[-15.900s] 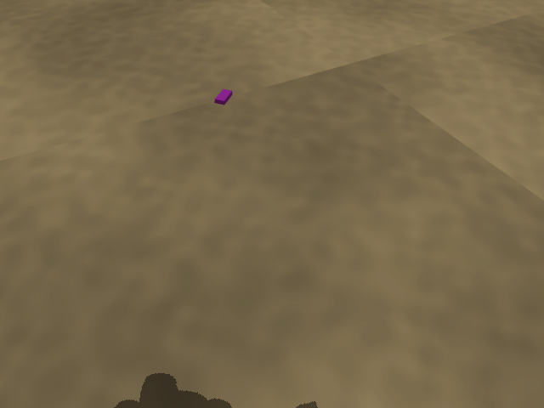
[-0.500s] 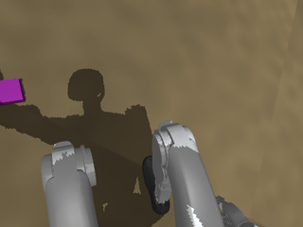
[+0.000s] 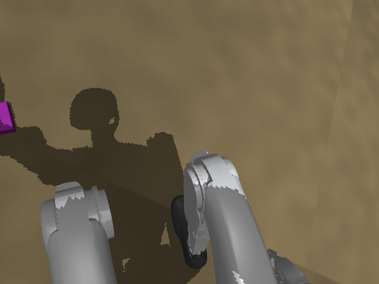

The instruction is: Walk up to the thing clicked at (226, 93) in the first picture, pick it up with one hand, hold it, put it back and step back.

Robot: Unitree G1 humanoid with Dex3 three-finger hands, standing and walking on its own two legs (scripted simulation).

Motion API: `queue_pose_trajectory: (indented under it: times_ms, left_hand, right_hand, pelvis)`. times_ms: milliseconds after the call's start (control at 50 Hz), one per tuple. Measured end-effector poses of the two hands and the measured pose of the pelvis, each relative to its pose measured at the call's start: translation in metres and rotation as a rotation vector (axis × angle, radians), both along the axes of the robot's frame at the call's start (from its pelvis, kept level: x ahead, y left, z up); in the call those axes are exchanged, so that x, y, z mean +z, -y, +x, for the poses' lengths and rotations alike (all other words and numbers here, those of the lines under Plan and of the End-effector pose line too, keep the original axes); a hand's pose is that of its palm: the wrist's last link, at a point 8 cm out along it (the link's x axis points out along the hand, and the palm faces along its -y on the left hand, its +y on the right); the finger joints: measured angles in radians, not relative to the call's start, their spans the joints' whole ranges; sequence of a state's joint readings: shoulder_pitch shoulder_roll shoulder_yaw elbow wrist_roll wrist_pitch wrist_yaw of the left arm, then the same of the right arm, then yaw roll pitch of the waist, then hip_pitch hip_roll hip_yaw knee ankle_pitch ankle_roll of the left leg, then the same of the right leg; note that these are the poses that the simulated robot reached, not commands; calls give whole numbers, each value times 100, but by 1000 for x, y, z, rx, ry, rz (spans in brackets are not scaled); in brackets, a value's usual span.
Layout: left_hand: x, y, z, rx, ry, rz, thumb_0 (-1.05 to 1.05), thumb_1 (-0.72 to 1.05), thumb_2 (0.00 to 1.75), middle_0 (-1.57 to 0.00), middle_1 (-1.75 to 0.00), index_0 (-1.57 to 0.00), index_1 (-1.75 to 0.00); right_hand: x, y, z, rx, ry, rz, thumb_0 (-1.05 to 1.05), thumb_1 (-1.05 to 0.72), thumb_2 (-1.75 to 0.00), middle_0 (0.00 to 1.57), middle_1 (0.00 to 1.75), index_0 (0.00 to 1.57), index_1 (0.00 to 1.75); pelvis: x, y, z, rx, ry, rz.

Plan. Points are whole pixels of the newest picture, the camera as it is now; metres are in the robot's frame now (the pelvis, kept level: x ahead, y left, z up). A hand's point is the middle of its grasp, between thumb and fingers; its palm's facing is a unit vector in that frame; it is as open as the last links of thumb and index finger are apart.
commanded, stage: approach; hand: left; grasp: from above
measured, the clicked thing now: out of the picture +0.48 +0.34 -0.30
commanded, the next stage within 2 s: close in in 0.42 s
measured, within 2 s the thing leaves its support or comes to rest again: neither
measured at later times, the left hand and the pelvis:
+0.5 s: hand out of the picture +0.44 +0.35 -0.19, palm faces -0.49 -0.12 -0.86, open 13.3 cm; pelvis +0.00 +0.00 +0.00, yaw +0 degrees
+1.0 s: hand out of the picture +0.45 +0.33 -0.22, palm faces -0.48 -0.12 -0.87, open 13.6 cm; pelvis +0.00 +0.00 -0.01, yaw -1 degrees
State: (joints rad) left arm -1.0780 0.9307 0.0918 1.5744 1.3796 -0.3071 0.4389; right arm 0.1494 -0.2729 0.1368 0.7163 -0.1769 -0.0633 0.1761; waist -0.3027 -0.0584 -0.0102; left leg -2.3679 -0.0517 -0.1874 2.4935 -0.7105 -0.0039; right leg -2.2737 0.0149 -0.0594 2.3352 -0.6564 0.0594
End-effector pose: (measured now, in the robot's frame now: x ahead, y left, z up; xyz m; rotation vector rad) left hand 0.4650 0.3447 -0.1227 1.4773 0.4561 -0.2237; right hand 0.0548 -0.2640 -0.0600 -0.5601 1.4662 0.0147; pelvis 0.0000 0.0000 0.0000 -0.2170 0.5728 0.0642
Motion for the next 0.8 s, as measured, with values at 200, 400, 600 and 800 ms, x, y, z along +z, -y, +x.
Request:
queue_pose_trajectory:
  times_ms: [200,400,600,800]
  left_hand:
    - [3,19,17,53,0,34,0,-37,89,-19,-93,-21,-91]
    - [-4,-8,-14,103,-114,25,0,-39,89,-19,-93,-21,-91]
    - [-11,-9,-6,10,-41,-22,0,-38,89,-20,-92,-22,-91]
    - [-20,2,-5,17,-43,-15,0,-40,90,-18,-93,-19,-92]
  right_hand:
    - [4,0,-22,-60,-10,25,0,-89,-88,20,30,20,30]
    - [-4,2,-16,-21,-31,41,0,-89,-88,20,30,20,30]
    - [9,7,4,37,-26,-31,0,-90,-88,20,30,20,30]
    - [12,0,4,35,12,-20,-1,-89,-89,20,30,20,30]
  pelvis:
    - [4,0,0,-8,-15,2]
    - [5,3,-4,-3,3,15]
    - [3,0,-1,-1,9,-12]
    - [2,-4,-2,-2,9,-20]
